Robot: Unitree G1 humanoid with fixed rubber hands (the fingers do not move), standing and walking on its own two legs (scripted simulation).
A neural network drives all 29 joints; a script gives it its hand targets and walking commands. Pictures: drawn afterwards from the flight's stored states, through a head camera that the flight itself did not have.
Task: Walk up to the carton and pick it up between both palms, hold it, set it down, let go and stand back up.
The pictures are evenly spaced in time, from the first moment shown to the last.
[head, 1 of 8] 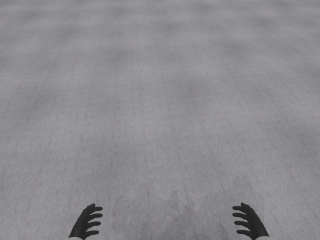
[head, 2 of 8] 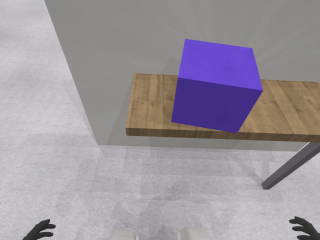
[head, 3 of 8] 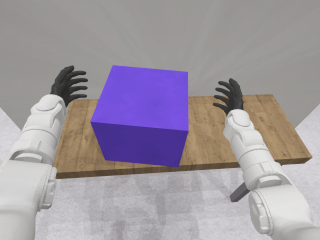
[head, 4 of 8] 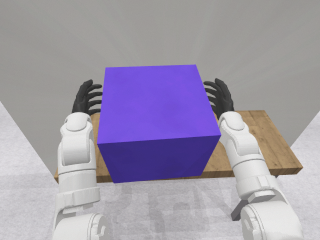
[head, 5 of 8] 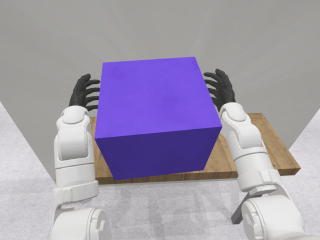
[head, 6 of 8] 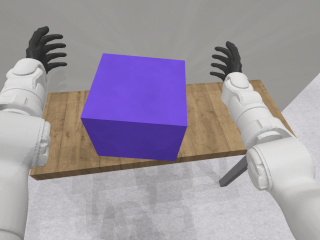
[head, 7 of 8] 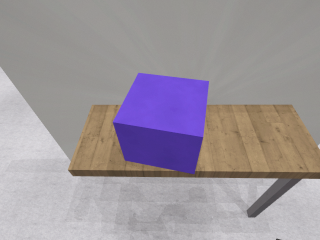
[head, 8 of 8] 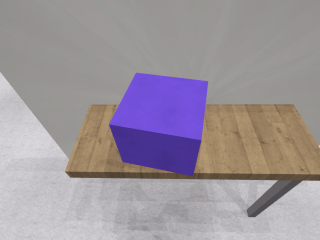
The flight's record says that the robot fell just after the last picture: no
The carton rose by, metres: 0.18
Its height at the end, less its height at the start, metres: +0.00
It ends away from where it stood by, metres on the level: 0.03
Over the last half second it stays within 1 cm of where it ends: yes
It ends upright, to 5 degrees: yes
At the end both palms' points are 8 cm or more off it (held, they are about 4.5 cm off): yes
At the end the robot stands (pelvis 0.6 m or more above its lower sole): yes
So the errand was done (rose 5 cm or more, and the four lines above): yes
